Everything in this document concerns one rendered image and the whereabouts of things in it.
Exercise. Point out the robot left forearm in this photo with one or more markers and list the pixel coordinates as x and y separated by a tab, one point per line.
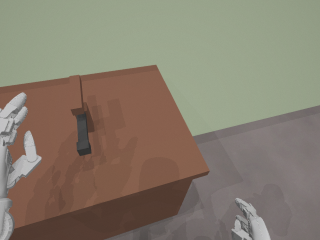
7	222

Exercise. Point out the robot left hand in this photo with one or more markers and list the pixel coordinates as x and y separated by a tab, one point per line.
11	118

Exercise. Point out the tap lever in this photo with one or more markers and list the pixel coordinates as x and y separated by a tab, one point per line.
83	145

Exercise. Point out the robot right hand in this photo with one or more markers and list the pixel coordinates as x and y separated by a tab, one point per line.
253	229

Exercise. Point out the counter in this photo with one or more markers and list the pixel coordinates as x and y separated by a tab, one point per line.
142	162

